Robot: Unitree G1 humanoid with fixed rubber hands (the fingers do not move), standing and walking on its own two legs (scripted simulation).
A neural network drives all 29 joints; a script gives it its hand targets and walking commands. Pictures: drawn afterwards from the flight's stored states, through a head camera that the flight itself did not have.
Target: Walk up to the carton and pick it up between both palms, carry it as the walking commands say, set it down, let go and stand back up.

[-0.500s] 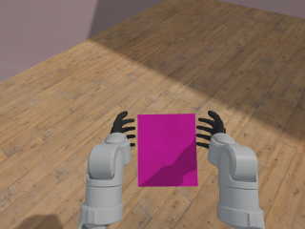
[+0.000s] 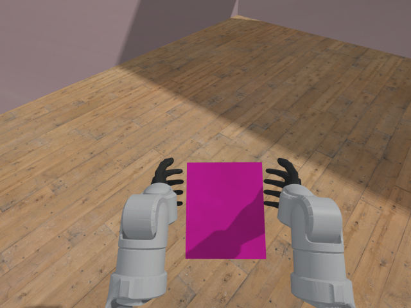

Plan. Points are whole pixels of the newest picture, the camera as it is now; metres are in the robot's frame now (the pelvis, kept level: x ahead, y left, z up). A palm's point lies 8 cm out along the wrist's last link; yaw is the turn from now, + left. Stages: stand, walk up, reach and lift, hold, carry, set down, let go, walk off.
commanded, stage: carry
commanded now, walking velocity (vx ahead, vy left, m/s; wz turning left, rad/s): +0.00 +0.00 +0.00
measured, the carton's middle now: (223, 208) +0.34 -0.01 -0.02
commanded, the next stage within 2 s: hold in 1.00 s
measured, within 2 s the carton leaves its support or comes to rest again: neither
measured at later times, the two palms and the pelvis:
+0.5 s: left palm (164, 200) +0.30 +0.10 +0.09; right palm (290, 203) +0.29 -0.13 +0.08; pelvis +0.00 +0.00 +0.00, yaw +0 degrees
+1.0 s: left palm (165, 201) +0.30 +0.10 +0.07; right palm (288, 204) +0.30 -0.13 +0.07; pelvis -0.01 -0.01 +0.00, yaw +0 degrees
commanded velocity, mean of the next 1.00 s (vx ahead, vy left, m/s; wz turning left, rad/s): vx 0.00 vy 0.00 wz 0.00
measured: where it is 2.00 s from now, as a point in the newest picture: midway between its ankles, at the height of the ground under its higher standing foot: outside the picture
